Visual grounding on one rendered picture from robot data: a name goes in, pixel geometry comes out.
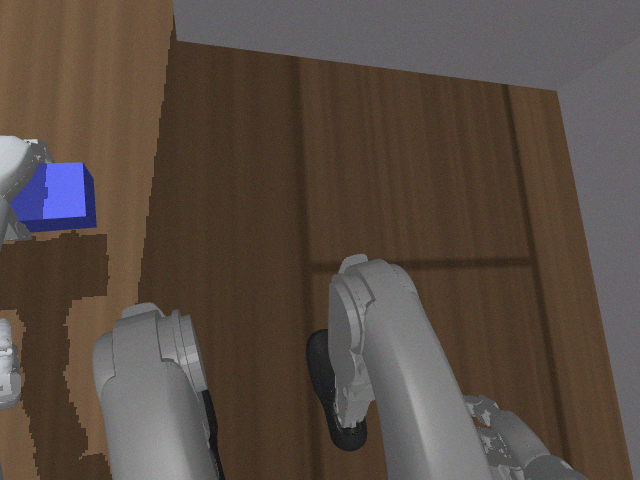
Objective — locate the right robot hand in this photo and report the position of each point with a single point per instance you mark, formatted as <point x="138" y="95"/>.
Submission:
<point x="513" y="443"/>

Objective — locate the right robot foot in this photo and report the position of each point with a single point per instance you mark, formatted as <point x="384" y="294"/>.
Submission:
<point x="323" y="381"/>

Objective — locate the carton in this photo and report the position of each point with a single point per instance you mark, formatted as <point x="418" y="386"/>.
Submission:
<point x="59" y="196"/>

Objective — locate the left robot hand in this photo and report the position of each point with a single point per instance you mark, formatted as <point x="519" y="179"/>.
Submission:
<point x="18" y="162"/>

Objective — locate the right robot arm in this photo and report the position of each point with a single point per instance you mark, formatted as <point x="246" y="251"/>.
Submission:
<point x="550" y="467"/>

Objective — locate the left robot arm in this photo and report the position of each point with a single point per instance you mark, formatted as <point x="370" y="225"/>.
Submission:
<point x="10" y="377"/>

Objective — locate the left robot foot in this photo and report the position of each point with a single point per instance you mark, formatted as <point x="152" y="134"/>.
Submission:
<point x="213" y="426"/>

